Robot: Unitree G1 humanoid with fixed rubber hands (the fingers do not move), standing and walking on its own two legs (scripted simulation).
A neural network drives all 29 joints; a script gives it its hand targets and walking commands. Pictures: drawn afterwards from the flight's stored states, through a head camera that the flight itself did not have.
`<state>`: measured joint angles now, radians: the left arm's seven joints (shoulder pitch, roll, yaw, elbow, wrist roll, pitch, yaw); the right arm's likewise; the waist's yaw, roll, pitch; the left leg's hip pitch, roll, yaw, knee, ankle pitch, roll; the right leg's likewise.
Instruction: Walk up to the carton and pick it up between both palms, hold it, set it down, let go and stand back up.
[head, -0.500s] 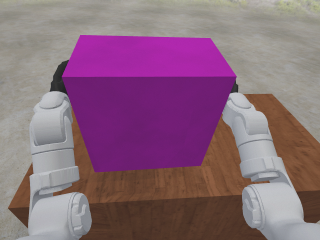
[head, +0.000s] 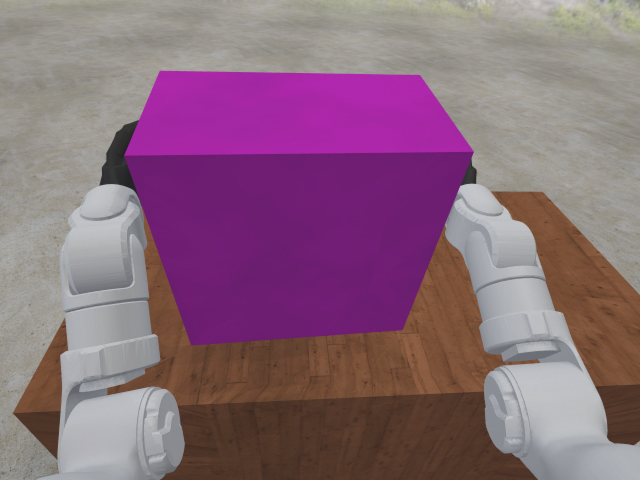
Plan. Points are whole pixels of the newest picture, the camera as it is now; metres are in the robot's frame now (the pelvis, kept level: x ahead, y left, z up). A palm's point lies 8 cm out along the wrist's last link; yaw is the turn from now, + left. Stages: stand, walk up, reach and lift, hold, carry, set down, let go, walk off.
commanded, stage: hold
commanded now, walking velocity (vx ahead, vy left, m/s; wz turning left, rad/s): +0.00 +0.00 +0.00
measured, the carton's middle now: (298, 218) +0.37 +0.01 +0.19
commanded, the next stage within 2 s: none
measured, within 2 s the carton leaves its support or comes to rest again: neither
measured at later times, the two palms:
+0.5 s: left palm (122, 192) +0.35 +0.20 +0.24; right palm (453, 193) +0.37 -0.18 +0.23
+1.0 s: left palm (125, 196) +0.35 +0.20 +0.24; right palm (458, 198) +0.36 -0.18 +0.22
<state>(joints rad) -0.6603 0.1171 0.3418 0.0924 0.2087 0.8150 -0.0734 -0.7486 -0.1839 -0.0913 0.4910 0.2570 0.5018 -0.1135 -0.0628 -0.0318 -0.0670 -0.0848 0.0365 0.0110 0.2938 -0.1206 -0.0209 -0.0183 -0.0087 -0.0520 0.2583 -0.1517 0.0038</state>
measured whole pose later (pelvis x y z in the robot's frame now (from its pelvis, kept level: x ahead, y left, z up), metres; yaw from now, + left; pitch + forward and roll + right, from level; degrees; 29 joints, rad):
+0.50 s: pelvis +0.00 +0.00 +0.00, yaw +0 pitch -5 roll +0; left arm -0.66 0.12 0.35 0.10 0.22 0.81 -0.08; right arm -0.74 -0.18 -0.08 0.49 0.26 0.49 -0.12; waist -0.06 -0.03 -0.06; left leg -0.08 0.04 0.01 0.29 -0.12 -0.02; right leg -0.02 -0.01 -0.05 0.26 -0.15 0.00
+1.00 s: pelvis +0.00 +0.00 +0.00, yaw +0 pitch -6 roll -1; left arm -0.63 0.11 0.34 0.07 0.22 0.82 -0.08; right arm -0.71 -0.19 -0.07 0.46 0.26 0.51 -0.12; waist -0.06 -0.02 -0.07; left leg -0.07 0.04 0.01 0.30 -0.12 -0.02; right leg -0.01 -0.01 -0.05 0.26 -0.15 0.00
